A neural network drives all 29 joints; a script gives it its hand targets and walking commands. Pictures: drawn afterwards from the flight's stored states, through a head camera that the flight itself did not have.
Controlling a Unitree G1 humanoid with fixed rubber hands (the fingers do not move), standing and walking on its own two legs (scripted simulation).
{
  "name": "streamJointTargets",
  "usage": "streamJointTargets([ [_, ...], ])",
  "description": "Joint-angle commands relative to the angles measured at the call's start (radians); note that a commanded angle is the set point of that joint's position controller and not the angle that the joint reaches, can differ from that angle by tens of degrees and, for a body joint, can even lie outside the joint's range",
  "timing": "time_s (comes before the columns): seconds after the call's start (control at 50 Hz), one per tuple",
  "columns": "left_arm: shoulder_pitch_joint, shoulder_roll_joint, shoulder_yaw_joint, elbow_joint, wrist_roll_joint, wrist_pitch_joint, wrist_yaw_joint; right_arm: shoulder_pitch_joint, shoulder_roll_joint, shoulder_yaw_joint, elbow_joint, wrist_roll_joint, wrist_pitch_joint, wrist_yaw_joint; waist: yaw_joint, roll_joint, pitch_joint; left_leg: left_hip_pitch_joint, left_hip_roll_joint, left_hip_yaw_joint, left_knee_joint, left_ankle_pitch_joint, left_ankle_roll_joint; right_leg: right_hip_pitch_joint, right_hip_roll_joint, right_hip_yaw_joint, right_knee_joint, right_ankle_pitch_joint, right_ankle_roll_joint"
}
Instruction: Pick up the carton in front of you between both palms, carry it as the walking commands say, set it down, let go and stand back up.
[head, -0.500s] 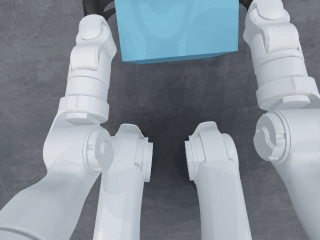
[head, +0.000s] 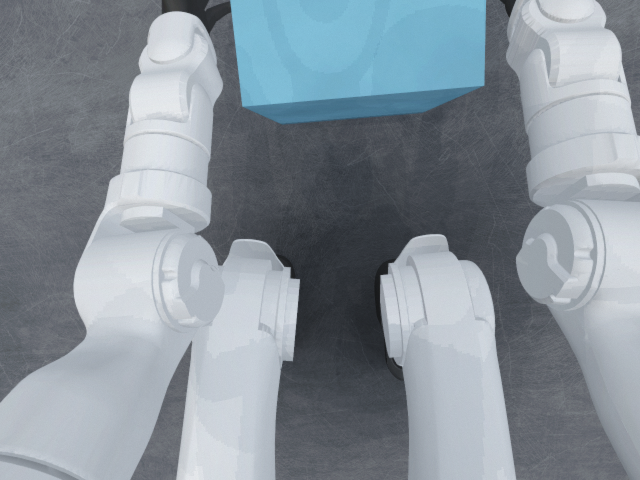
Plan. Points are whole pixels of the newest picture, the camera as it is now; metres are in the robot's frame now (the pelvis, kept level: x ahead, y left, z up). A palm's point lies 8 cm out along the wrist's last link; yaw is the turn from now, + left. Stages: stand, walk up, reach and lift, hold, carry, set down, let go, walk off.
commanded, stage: set down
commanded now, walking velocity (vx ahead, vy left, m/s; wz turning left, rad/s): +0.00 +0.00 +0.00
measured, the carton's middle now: (349, 18) +0.55 -0.03 -0.25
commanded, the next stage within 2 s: let go in 1.72 s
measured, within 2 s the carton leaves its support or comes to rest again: neither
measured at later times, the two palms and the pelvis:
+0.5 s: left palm (186, 32) +0.53 +0.14 -0.18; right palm (527, 1) +0.54 -0.19 -0.18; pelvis -0.01 +0.00 +0.00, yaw +0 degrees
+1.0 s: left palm out of the picture +0.54 +0.15 -0.07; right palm out of the picture +0.55 -0.22 -0.07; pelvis -0.01 +0.00 +0.04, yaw +0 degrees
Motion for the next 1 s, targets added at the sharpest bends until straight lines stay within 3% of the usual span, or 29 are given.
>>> streamJointTargets([
  [0.0, -0.442, -0.73, -0.295, 0.048, -0.037, 0.018, -0.221, -0.34, 0.787, 0.23, 0.028, 0.041, 0.006, 0.221, -0.009, -0.029, -0.774, 0.348, -0.027, 0.055, -0.124, 0.264, 0.048, 0.319, 0.012, 0.005, -0.214, 0.31, -0.023],
  [0.22, -0.361, -0.603, -0.205, 0.123, 0.017, 0.032, -0.227, -0.275, 0.661, 0.164, 0.092, -0.019, 0.025, 0.217, -0.004, -0.032, -0.643, 0.276, -0.017, 0.051, -0.126, 0.169, 0.048, 0.308, 0.002, 0.028, -0.225, 0.232, -0.035],
  [0.34, -0.336, -0.494, -0.153, 0.118, 0.034, 0.019, -0.204, -0.276, 0.533, 0.128, 0.091, -0.037, 0.008, 0.187, -0.002, -0.033, -0.663, 0.314, -0.008, 0.064, -0.114, 0.171, 0.025, 0.366, -0.007, 0.028, -0.218, 0.236, -0.019],
  [0.38, -0.276, -0.304, -0.087, 0.118, 0.044, -0.001, -0.16, -0.24, 0.348, 0.086, 0.09, -0.042, -0.012, 0.143, 0.003, -0.038, -0.69, 0.36, 0.003, 0.073, -0.111, 0.186, 0.014, 0.395, -0.017, 0.019, -0.214, 0.245, -0.003],
  [0.42, -0.188, 0.021, -0.023, 0.119, 0.048, -0.038, -0.078, -0.187, 0.022, 0.034, 0.083, -0.038, -0.049, 0.054, 0.012, -0.043, -0.748, 0.416, 0.021, 0.076, -0.109, 0.212, 0.005, 0.426, -0.033, 0.013, -0.212, 0.264, 0.014],
  [0.44, -0.162, 0.205, -0.008, 0.097, 0.028, -0.071, -0.025, -0.173, -0.163, 0.016, 0.053, -0.016, -0.08, -0.003, 0.015, -0.04, -0.793, 0.432, 0.031, 0.077, -0.106, 0.232, 0.001, 0.436, -0.039, 0.014, -0.212, 0.277, 0.02],
  [0.46, -0.211, 0.241, -0.052, 0.085, -0.027, -0.092, 0.002, -0.225, -0.206, 0.043, 0.031, 0.035, -0.1, -0.034, 0.02, -0.037, -0.858, 0.446, 0.037, 0.073, -0.097, 0.28, 0.002, 0.453, -0.043, 0.024, -0.209, 0.318, 0.022],
  [0.56, -0.345, 0.275, -0.22, 0.046, -0.227, -0.149, 0.035, -0.351, -0.288, 0.194, -0.018, 0.24, -0.163, -0.074, 0.004, -0.044, -1.069, 0.504, 0.063, 0.043, -0.052, 0.451, 0.013, 0.537, -0.069, 0.04, -0.15, 0.499, 0.014],
  [0.68, -0.328, 0.29, -0.304, 0.016, -0.33, -0.125, 0.055, -0.353, -0.317, 0.28, -0.031, 0.351, -0.145, -0.067, 0.018, -0.062, -1.282, 0.628, 0.074, 0.048, -0.071, 0.459, 0.027, 0.651, -0.081, 0.02, -0.147, 0.496, 0.007],
  [0.74, -0.295, 0.301, -0.295, -0.019, -0.325, -0.104, 0.072, -0.323, -0.329, 0.278, -0.044, 0.356, -0.122, -0.069, 0.029, -0.076, -1.392, 0.667, 0.066, 0.06, -0.106, 0.433, 0.031, 0.729, -0.076, 0.009, -0.174, 0.484, 0.004],
  [0.82, -0.271, 0.291, -0.272, -0.115, -0.297, -0.063, 0.093, -0.296, -0.332, 0.236, -0.113, 0.32, -0.083, -0.079, 0.021, -0.083, -1.483, 0.705, 0.049, 0.073, -0.181, 0.398, 0.037, 0.772, -0.062, -0.007, -0.25, 0.457, -0.002],
  [0.98, -0.187, 0.215, -0.196, -0.06, -0.202, -0.033, 0.075, -0.216, -0.263, 0.148, -0.04, 0.224, -0.061, -0.052, 0.022, -0.07, -1.225, 0.577, 0.049, 0.063, -0.341, 0.301, 0.031, 0.604, -0.055, -0.006, -0.411, 0.358, -0.002],
])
